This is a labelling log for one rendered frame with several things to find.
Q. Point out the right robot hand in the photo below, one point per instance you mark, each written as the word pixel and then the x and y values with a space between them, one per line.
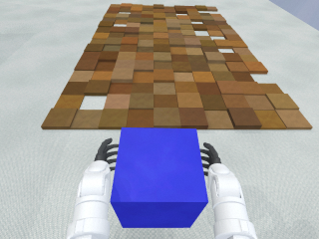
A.
pixel 212 159

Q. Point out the robot right forearm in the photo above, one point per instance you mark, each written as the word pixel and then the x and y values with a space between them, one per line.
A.
pixel 228 204

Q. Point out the robot left forearm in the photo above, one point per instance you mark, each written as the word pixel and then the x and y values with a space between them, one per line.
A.
pixel 90 219

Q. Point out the left robot hand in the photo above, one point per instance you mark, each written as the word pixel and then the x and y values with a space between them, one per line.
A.
pixel 103 153

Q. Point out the carton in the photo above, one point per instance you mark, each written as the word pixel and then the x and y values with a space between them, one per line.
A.
pixel 159 180

